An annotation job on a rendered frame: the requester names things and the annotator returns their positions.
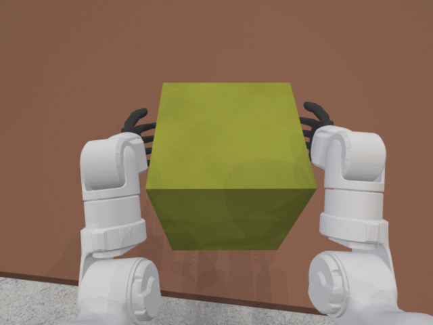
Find carton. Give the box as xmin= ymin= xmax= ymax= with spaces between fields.
xmin=145 ymin=83 xmax=317 ymax=251

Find left robot hand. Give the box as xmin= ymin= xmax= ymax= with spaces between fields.
xmin=121 ymin=108 xmax=156 ymax=166

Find left robot forearm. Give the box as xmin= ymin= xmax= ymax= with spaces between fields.
xmin=77 ymin=132 xmax=148 ymax=307

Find right robot forearm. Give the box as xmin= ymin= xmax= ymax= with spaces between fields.
xmin=311 ymin=125 xmax=397 ymax=292

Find right robot upper arm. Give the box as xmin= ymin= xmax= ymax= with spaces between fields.
xmin=308 ymin=251 xmax=433 ymax=325

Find left robot upper arm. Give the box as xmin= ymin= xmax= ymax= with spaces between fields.
xmin=55 ymin=257 xmax=162 ymax=325

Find right robot hand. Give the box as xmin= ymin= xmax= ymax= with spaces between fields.
xmin=299 ymin=102 xmax=334 ymax=161

